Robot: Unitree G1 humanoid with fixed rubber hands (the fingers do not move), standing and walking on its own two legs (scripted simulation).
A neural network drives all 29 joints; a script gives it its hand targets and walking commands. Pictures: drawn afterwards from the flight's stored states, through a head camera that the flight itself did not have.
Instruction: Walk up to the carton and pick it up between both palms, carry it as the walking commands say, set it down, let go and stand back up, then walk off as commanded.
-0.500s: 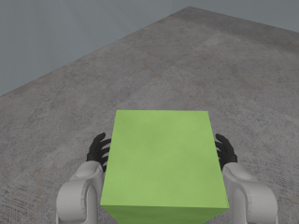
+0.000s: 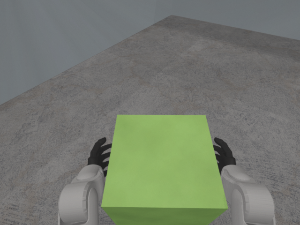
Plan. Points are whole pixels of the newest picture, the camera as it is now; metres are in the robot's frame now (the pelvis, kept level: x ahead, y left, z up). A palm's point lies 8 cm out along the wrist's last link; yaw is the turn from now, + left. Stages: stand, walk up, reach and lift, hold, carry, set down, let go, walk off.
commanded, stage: carry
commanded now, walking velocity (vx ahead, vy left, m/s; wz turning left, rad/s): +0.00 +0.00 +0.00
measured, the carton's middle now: (160, 176) +0.25 -0.01 +0.03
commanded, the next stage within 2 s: none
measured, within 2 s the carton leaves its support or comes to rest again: neither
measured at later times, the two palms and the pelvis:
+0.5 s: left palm (110, 170) +0.25 +0.11 +0.07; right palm (235, 167) +0.24 -0.18 +0.07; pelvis +0.00 -0.04 +0.00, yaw +1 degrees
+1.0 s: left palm (121, 165) +0.26 +0.09 +0.08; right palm (243, 162) +0.26 -0.21 +0.07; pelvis +0.02 -0.07 +0.00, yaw +1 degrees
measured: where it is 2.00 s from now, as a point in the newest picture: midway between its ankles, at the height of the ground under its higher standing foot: outside the picture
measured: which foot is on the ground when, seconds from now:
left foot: down 0.00-1.00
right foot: down 0.00-1.00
